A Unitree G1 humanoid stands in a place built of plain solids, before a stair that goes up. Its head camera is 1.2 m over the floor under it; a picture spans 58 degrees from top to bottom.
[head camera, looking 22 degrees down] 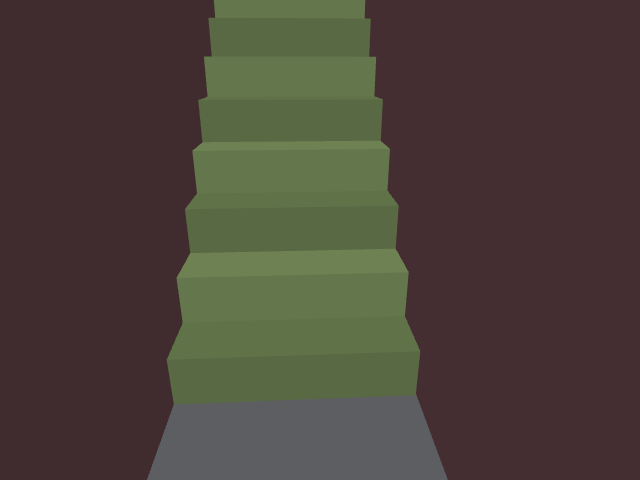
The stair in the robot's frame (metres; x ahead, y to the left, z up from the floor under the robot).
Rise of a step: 0.21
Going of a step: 0.25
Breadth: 0.94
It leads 3 degrees to the left of straight ahead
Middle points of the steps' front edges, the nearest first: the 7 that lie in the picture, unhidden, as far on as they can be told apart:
1.32 0.09 0.21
1.57 0.10 0.42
1.81 0.12 0.62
2.06 0.13 0.83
2.30 0.14 1.04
2.55 0.16 1.24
2.79 0.17 1.45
